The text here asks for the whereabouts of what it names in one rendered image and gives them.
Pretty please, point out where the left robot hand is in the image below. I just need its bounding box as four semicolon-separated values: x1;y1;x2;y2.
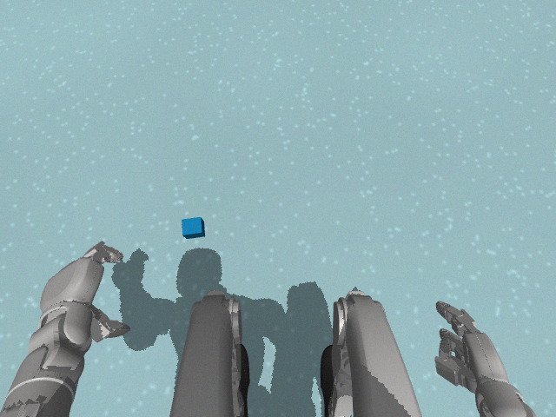
40;241;130;342

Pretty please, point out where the right robot arm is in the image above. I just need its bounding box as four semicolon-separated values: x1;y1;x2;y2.
475;381;537;417

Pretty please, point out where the small box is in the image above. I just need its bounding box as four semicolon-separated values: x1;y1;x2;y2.
182;217;205;239

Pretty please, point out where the left robot arm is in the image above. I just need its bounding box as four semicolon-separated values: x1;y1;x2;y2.
0;301;93;417

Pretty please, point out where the right robot hand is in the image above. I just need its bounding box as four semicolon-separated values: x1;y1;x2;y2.
434;301;510;394

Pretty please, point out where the right robot foot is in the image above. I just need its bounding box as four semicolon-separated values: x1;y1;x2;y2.
321;345;352;417

